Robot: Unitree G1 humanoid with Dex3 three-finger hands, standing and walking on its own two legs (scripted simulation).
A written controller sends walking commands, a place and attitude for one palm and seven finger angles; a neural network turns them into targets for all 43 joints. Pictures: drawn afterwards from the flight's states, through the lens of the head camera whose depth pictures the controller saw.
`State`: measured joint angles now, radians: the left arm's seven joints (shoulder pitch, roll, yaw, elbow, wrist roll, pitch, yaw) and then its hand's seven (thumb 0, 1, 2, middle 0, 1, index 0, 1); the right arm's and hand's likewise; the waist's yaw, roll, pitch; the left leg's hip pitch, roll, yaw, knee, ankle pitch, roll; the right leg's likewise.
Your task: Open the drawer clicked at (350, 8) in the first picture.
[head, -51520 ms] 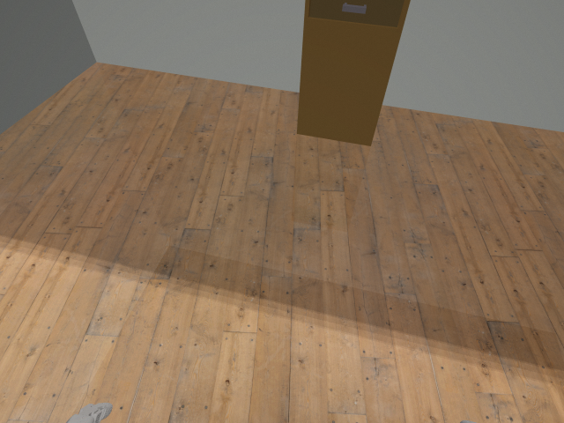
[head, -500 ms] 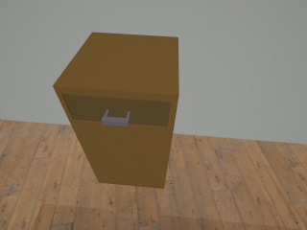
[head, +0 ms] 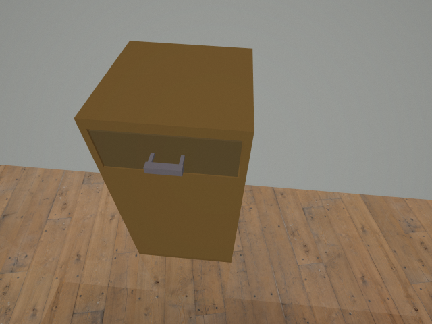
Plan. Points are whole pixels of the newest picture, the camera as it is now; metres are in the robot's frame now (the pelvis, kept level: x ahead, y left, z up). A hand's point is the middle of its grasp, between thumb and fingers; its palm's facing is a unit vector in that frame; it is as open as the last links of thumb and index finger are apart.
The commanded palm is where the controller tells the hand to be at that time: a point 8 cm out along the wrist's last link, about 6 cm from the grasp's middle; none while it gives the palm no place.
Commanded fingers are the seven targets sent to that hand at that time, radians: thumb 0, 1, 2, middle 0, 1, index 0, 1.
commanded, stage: look again from close up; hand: left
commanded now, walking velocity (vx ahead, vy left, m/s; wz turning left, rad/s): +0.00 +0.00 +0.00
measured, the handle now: (165, 163) +0.51 +0.17 -0.05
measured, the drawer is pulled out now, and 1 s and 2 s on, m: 0.00 0.00 0.00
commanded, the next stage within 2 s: raise the hand with hooked fingers in 0.22 s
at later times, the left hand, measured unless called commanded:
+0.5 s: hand out of the picture +0.10 +0.20 -0.10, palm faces -0.14 -0.78 -0.61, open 7.5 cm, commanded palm +0.11 +0.20 -0.05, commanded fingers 0.00 0.67 0.80 -0.22 -0.45 -0.22 -0.45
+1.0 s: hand (117, 285) +0.19 +0.20 -0.04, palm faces +0.04 -0.07 -1.00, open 10.1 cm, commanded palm +0.17 +0.19 +0.02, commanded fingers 0.00 0.08 0.55 -0.26 -0.82 -0.26 -0.82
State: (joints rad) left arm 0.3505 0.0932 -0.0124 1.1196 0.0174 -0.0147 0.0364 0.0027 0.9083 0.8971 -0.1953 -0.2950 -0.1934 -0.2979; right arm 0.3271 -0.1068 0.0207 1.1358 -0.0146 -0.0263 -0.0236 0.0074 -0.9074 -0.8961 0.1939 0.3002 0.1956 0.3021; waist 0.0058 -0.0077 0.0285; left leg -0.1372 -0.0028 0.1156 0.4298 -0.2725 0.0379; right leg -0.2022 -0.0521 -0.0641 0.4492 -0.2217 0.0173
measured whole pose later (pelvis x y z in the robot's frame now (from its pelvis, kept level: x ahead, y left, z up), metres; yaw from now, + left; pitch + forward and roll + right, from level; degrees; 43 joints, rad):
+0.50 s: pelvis +0.00 +0.00 -0.01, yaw +1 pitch +1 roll +1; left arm 0.52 0.28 -0.14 0.20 0.28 0.16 0.23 0.08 0.91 0.87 -0.20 -0.33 -0.20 -0.33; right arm 0.37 -0.23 0.00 0.86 0.05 -0.28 -0.09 0.04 -0.93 -0.90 0.20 0.30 0.20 0.30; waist 0.00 0.04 -0.02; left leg -0.26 -0.02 0.11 0.56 -0.33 0.04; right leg -0.34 -0.08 -0.06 0.62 -0.30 0.01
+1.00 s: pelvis -0.01 -0.05 -0.05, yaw +1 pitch +10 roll +2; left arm 0.34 0.37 -0.03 0.00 1.05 -0.07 0.43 0.00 0.29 0.64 -0.26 -0.68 -0.26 -0.68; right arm 0.03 -0.21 -0.01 0.52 -0.08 0.08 0.05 0.01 -0.90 -0.90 0.19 0.30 0.20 0.30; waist 0.11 0.02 -0.09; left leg -0.59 0.05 0.08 0.86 -0.44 -0.03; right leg -0.67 -0.03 -0.08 0.91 -0.43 -0.06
